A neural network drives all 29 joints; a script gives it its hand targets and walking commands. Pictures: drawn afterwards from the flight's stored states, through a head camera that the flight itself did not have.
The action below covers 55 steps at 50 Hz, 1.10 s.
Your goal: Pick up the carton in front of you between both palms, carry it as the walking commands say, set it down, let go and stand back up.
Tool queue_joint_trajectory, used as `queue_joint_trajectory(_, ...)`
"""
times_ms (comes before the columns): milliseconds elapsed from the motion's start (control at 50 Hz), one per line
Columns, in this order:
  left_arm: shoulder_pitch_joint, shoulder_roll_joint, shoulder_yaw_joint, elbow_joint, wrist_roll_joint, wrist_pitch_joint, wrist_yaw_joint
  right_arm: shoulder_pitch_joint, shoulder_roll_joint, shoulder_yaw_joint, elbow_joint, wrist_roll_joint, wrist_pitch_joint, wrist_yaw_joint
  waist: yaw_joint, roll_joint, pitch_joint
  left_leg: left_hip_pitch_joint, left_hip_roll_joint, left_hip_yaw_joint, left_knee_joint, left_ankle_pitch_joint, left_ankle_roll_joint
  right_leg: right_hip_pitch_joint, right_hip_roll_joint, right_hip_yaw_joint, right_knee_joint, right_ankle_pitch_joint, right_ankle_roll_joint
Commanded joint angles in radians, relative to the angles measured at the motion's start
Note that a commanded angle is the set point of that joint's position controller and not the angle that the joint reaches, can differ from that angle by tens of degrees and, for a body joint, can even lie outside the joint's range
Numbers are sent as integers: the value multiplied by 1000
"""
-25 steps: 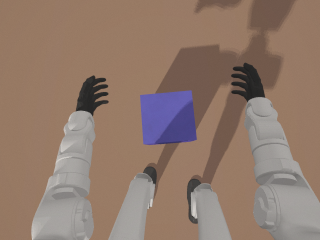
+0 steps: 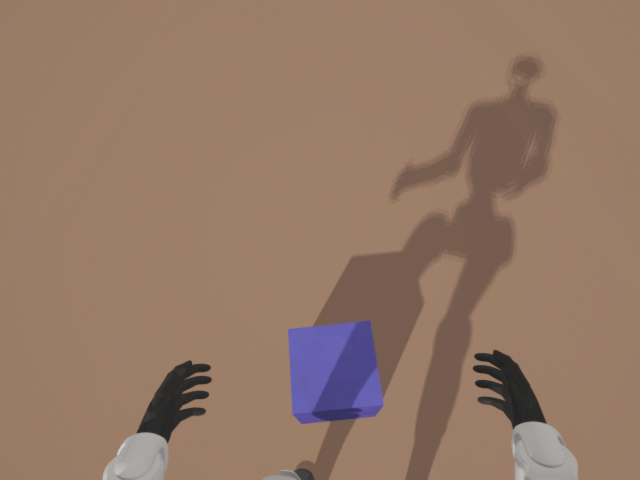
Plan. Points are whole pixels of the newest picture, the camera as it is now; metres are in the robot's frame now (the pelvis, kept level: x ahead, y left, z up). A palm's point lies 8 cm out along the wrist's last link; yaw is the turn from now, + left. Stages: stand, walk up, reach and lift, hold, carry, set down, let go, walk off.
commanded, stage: let go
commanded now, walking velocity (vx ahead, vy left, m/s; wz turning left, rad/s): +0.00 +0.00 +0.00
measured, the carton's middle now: (334, 375) +0.37 +0.04 -0.64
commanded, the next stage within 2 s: stand in 0.62 s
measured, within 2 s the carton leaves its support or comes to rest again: neither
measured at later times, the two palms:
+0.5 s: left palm (166, 444) +0.17 +0.21 -0.05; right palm out of the picture +0.16 -0.25 -0.05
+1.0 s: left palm (110, 468) +0.14 +0.29 -0.09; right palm out of the picture +0.14 -0.29 -0.06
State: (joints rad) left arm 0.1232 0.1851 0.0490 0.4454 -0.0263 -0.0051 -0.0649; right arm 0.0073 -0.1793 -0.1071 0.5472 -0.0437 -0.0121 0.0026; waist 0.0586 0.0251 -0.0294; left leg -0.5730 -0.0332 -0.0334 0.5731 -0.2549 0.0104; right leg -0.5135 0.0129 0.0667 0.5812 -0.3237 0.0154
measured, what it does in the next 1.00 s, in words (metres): stands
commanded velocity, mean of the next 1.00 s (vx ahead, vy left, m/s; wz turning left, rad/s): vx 0.00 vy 0.00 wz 0.00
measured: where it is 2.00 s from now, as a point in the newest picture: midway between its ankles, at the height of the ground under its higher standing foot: outside the picture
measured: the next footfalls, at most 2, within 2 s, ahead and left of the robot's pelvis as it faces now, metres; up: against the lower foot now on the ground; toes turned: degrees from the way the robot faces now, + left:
none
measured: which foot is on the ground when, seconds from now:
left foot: down 0.00-1.00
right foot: down 0.00-1.00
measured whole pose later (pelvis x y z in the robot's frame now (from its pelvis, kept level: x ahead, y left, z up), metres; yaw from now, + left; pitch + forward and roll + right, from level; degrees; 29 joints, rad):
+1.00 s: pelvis +0.01 +0.00 +0.01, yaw +0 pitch -1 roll +0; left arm 0.21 0.34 0.04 0.72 0.04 0.02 0.02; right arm 0.17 -0.33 -0.04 0.76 -0.04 0.00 -0.02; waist 0.00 -0.04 0.01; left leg -0.21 -0.02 -0.03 0.51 -0.28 0.02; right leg -0.14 0.01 0.06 0.47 -0.32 0.02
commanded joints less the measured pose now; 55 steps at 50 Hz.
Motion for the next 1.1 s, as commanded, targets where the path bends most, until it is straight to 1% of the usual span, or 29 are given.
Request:
queue_joint_trajectory(0, 60, 103, 15, -106, -3, -19, 2, 57, -92, -6, -118, 10, -23, 7, -23, -39, -263, 464, 0, -1, -72, 486, -40, 150, 37, -47, -126, 317, 0)
queue_joint_trajectory(60, 82, 115, 11, -109, -2, -8, -3, 117, -88, 13, -141, 19, -11, 17, -40, -76, -176, 469, -12, 21, -125, 392, -39, 245, 25, -39, -176, 339, 9)
queue_joint_trajectory(100, 85, 123, 10, -110, -1, 7, -6, 144, -90, 24, -155, 27, 5, 26, -50, -85, -122, 478, -18, 29, -148, 331, -36, 279, 20, -35, -199, 333, 12)
queue_joint_trajectory(160, 74, 134, 15, -107, 5, 38, -10, 165, -93, 38, -173, 36, 37, 41, -58, -78, -41, 497, -24, 39, -169, 247, -31, 292, 13, -34, -229, 284, 13)
queue_joint_trajectory(220, 74, 138, 20, -103, 19, 70, -9, 172, -97, 48, -193, 41, 68, 54, -56, -55, 22, 523, -29, 46, -175, 200, -28, 294, 6, -35, -250, 242, 10)
queue_joint_trajectory(280, 77, 136, 27, -96, 36, 97, -8, 168, -101, 51, -208, 42, 94, 62, -46, -37, 63, 543, -32, 50, -174, 188, -27, 296, 2, -34, -260, 224, 6)
queue_joint_trajectory(340, 72, 136, 33, -92, 49, 116, -8, 156, -103, 49, -215, 40, 112, 66, -38, -35, 84, 559, -34, 51, -168, 186, -26, 296, 0, -34, -259, 217, 3)
queue_joint_trajectory(440, 63, 135, 37, -105, 55, 128, -9, 161, -106, 39, -219, 29, 129, 64, -47, -47, 77, 586, -30, 49, -164, 211, -22, 318, 8, -37, -246, 256, 5)
queue_joint_trajectory(460, 24, 158, 31, -171, 72, 180, 15, 216, -106, 37, -153, 46, 101, 43, -55, -25, 24, 557, -54, 53, -131, 198, -32, 370, 5, -39, -209, 339, 10)
queue_joint_trajectory(480, 45, 155, 19, -152, 65, 195, 25, 209, -109, 40, -172, 46, 96, 34, -64, -53, 28, 549, -52, 47, -129, 191, -28, 364, 11, -35, -194, 366, 16)
queue_joint_trajectory(540, 51, 147, 12, -160, 53, 210, 39, 179, -119, 48, -187, 50, 95, 29, -55, -56, 42, 530, -49, 40, -127, 192, -25, 354, 13, -40, -188, 337, 12)
queue_joint_trajectory(600, 53, 141, 5, -172, 49, 222, 46, 172, -126, 49, -190, 48, 100, 27, -55, -54, 54, 520, -44, 34, -131, 201, -27, 350, 17, -50, -186, 312, 5)
queue_joint_trajectory(620, 25, 243, 34, -24, 54, 142, 83, 169, -225, 26, -33, -7, 73, -7, -44, -151, 86, 379, 58, -9, -104, 192, -33, 277, -31, -31, -175, 191, 17)
queue_joint_trajectory(640, 44, 235, 30, -14, 60, 105, 91, 193, -246, 17, -27, -12, 58, -18, -55, -128, 67, 377, 63, -21, -106, 156, -27, 285, -39, -5, -178, 139, 7)
queue_joint_trajectory(660, 40, 227, 27, 1, 66, 83, 90, 185, -242, 23, -6, -14, 46, -19, -58, -97, 57, 362, 66, -27, -116, 102, -25, 279, -44, 9, -186, 77, 1)
queue_joint_trajectory(680, 35, 226, 28, 17, 70, 67, 88, 176, -240, 25, 11, -12, 37, -18, -58, -70, 52, 352, 67, -36, -129, 55, -21, 282, -47, 18, -188, 44, -5)
queue_joint_trajectory(700, 31, 224, 27, 32, 71, 56, 86, 161, -237, 27, 23, -8, 29, -20, -57, -45, 47, 343, 70, -48, -141, 31, -18, 290, -47, 21, -180, 41, -10)
queue_joint_trajectory(720, 28, 225, 26, 49, 69, 48, 81, 149, -241, 27, 36, -6, 23, -18, -55, -21, 26, 343, 76, -57, -147, 42, -12, 307, -46, 21, -169, 73, -12)
queue_joint_trajectory(740, 29, 229, 27, 67, 69, 41, 79, 139, -243, 28, 49, -4, 18, -17, -52, -8, 15, 344, 82, -64, -150, 67, -8, 321, -47, 19, -160, 102, -11)
queue_joint_trajectory(820, 36, 254, 28, 128, 69, 18, 82, 133, -257, 30, 98, 0, 7, -22, -56, -1, -21, 382, 94, -71, -134, 197, 0, 347, -56, 25, -155, 198, -7)
queue_joint_trajectory(880, 41, 267, 26, 163, 67, 10, 85, 137, -275, 30, 127, 2, 4, -25, -62, 8, -27, 405, 102, -77, -135, 237, 3, 350, -59, 27, -156, 226, -7)
queue_joint_trajectory(1080, 49, 298, 13, 269, 61, -1, 91, 123, -313, 41, 211, 9, -2, -28, -61, -14, -13, 433, 113, -85, -152, 307, 10, 368, -75, 39, -173, 279, -9)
